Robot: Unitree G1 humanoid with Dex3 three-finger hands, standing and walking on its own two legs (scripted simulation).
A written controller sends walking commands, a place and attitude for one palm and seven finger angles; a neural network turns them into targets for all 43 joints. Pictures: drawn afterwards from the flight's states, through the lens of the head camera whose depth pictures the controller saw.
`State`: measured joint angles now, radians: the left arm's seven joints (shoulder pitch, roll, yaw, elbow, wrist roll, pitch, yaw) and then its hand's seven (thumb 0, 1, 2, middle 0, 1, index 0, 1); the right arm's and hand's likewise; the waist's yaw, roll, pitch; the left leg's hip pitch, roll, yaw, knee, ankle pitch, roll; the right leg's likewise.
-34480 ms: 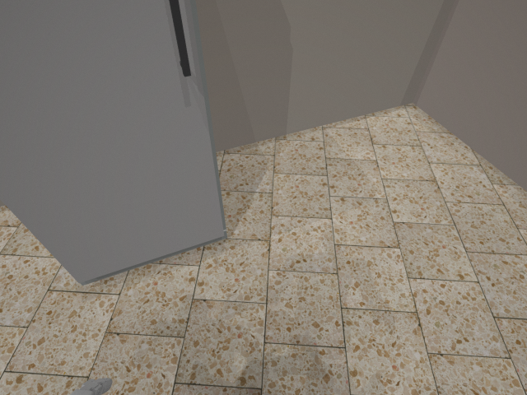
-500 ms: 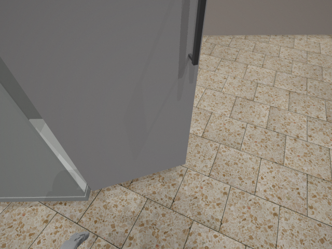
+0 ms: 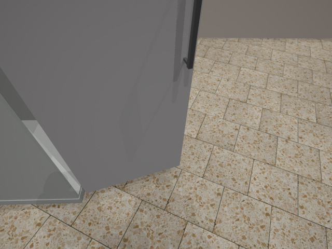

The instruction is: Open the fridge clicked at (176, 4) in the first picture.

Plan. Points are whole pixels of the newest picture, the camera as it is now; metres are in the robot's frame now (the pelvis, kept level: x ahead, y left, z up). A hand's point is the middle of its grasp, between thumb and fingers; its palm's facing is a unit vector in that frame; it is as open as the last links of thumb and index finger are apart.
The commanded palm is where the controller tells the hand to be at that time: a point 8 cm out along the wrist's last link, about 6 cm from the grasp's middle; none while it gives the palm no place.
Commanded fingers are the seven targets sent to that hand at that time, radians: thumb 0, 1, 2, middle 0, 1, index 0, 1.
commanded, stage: let the arm hang, fingers relaxed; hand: right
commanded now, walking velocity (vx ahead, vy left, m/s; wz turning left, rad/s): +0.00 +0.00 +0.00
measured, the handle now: (193, 13) +0.68 -0.03 +0.26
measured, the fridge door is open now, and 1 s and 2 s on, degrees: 73 73 73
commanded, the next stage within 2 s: look to check the result in 0.34 s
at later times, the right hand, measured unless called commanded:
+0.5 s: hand out of the picture +0.02 -0.18 -0.18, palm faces +0.00 +0.98 -0.20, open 7.3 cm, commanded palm none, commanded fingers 0.00 -0.90 -0.90 0.20 0.30 0.20 0.30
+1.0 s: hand out of the picture +0.08 -0.21 -0.16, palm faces -0.02 +0.96 -0.28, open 7.3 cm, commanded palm none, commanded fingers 0.00 -0.90 -0.90 0.20 0.30 0.20 0.30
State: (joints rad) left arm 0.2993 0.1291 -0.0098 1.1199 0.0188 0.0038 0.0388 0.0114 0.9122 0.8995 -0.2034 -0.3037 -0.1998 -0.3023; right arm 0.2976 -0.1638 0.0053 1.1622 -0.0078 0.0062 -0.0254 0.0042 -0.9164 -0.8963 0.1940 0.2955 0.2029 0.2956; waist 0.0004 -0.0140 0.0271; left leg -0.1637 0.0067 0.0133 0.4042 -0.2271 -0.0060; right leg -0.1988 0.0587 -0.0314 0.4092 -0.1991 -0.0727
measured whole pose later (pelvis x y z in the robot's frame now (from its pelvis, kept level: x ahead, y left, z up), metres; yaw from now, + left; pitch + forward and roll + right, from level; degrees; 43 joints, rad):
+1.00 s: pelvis +0.01 +0.01 +0.00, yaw +0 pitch -1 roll +0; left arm 0.12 0.28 0.00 1.12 0.02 -0.01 0.02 0.01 0.90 0.90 -0.20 -0.30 -0.20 -0.30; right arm 0.12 -0.28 -0.01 1.14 -0.01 -0.01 0.00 0.00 -0.91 -0.90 0.20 0.30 0.21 0.30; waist 0.01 0.00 0.05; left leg -0.11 -0.01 0.02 0.33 -0.20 0.01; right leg -0.14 0.04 -0.03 0.33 -0.18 -0.05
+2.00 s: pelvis +0.03 +0.04 +0.01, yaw +1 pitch -1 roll +0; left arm 0.11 0.32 0.00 1.13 0.01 0.00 0.02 0.01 0.90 0.90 -0.20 -0.30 -0.20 -0.30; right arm 0.10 -0.32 -0.01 1.13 0.00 -0.02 0.00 0.01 -0.91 -0.90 0.20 0.30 0.21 0.30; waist 0.01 -0.01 0.06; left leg -0.05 -0.05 0.02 0.27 -0.20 0.05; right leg -0.09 0.00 -0.02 0.29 -0.18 0.00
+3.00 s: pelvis +0.02 +0.04 +0.01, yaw +1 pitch -2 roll +0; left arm 0.11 0.33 0.00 1.14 0.01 0.00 0.01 0.01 0.90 0.90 -0.20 -0.30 -0.20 -0.30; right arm 0.10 -0.33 0.00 1.14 0.00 -0.02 0.00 0.01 -0.91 -0.90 0.20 0.30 0.21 0.30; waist 0.01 -0.01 0.06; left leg -0.05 -0.05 0.01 0.26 -0.18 0.05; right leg -0.09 0.00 -0.02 0.29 -0.16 -0.01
